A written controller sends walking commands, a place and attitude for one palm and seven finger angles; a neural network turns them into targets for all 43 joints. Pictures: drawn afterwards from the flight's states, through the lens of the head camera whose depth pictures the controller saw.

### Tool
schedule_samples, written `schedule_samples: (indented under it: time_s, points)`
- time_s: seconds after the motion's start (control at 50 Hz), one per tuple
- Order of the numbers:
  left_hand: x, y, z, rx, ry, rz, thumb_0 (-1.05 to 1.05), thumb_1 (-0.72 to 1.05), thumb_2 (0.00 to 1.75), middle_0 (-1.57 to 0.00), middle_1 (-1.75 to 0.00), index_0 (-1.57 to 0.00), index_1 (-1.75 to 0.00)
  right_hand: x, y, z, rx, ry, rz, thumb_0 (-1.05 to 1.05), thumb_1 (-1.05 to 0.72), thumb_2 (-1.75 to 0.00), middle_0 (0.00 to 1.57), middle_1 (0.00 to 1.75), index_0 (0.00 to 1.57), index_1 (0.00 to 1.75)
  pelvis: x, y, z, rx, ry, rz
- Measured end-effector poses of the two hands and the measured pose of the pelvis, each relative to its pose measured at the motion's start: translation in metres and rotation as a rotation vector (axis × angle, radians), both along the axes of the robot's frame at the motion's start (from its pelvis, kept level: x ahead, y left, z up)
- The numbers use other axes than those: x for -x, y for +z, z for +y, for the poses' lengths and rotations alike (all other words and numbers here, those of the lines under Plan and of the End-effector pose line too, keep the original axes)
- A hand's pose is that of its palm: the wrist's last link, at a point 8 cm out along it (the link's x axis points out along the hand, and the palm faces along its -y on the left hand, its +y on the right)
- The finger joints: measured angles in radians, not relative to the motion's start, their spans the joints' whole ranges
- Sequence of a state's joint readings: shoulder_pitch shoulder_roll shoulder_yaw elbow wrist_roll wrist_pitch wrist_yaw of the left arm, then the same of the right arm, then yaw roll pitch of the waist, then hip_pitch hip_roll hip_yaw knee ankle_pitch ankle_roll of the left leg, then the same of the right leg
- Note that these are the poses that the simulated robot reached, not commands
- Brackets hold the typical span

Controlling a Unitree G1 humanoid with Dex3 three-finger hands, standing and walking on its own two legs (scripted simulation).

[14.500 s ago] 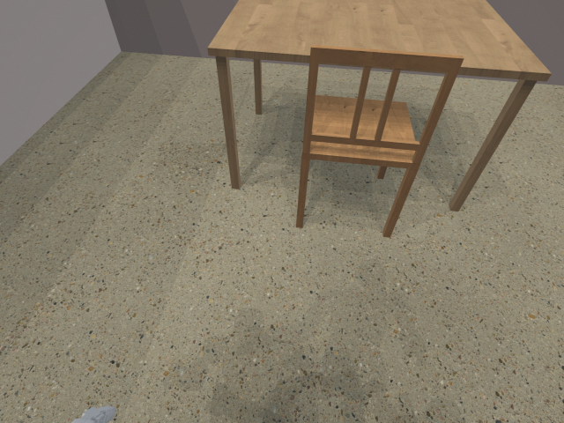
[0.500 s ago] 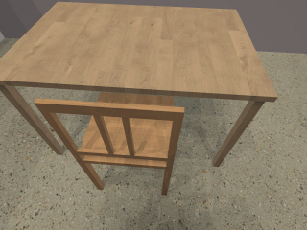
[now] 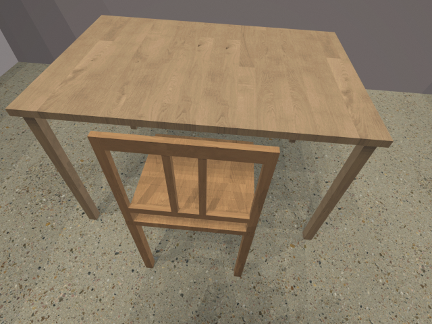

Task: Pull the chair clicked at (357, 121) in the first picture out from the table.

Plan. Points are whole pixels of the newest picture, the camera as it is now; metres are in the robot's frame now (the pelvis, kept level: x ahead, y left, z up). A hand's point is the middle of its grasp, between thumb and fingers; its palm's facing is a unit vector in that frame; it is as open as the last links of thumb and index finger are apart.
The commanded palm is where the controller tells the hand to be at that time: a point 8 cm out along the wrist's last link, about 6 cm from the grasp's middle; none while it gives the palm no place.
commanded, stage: come to a stop and stand still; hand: left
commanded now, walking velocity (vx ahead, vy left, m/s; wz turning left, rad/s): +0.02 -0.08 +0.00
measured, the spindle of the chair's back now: (171, 185) +0.48 +0.16 -0.11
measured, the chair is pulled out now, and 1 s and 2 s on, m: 0.00 0.00 0.00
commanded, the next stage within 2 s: look again from close up in 0.76 s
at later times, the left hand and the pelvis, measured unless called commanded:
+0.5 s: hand out of the picture +0.04 +0.14 -0.18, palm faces +0.00 -0.98 -0.22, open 7.3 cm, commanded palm none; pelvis +0.02 -0.04 -0.01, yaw -1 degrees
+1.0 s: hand out of the picture +0.02 +0.15 -0.18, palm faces -0.01 -0.98 -0.18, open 7.3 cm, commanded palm none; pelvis +0.03 -0.02 +0.00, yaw -2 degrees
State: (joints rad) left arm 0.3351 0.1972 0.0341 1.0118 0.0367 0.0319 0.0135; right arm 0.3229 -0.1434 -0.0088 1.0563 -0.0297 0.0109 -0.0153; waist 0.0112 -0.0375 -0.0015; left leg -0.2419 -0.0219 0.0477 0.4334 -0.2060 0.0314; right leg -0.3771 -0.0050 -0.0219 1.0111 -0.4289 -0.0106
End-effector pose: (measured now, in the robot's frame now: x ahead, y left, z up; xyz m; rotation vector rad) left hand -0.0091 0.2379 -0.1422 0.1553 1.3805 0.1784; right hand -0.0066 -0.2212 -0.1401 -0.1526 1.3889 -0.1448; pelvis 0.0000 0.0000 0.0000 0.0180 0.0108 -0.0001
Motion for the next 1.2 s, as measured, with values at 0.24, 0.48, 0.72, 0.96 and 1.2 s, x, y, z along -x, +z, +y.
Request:
schedule_samples:
  time_s: [0.24, 0.48, 0.72, 0.96, 1.2]
  points:
    - [-0.005, 0.003, -0.053, -0.001, -0.074, 0.022, 0.01, 0.91, 0.89, -0.20, -0.30, -0.20, -0.30, 0.037, -0.021, -0.023, -0.063, -0.081, 0.090, 0.01, -0.91, -0.90, 0.19, 0.30, 0.20, 0.30, 0.002, -0.007, -0.028, 0.044, -0.006, 0.012]
    - [-0.044, -0.006, -0.051, -0.010, -0.046, -0.072, 0.02, 0.94, 0.89, -0.20, -0.30, -0.20, -0.30, -0.028, -0.016, -0.037, -0.003, -0.034, -0.053, 0.02, -0.93, -0.90, 0.19, 0.30, 0.19, 0.30, -0.020, -0.009, -0.037, 0.019, -0.020, -0.006]
    - [-0.042, -0.008, -0.050, 0.016, -0.051, -0.028, 0.01, 0.92, 0.89, -0.20, -0.30, -0.20, -0.30, -0.050, -0.004, -0.039, 0.026, -0.020, -0.065, 0.01, -0.92, -0.90, 0.19, 0.30, 0.19, 0.30, -0.029, -0.004, -0.035, 0.016, -0.032, 0.004]
    - [-0.029, -0.010, -0.037, 0.031, -0.045, 0.012, 0.00, 0.91, 0.89, -0.20, -0.30, -0.20, -0.30, -0.034, -0.001, -0.022, 0.031, -0.024, -0.020, 0.01, -0.91, -0.90, 0.19, 0.30, 0.20, 0.30, -0.029, -0.002, -0.020, 0.019, -0.031, -0.004]
    - [-0.021, -0.008, -0.021, 0.031, -0.047, 0.013, 0.00, 0.91, 0.89, -0.20, -0.30, -0.20, -0.30, -0.009, -0.003, 0.003, 0.008, -0.033, 0.013, 0.01, -0.91, -0.90, 0.20, 0.30, 0.20, 0.30, -0.020, 0.000, -0.002, 0.018, -0.031, -0.016]
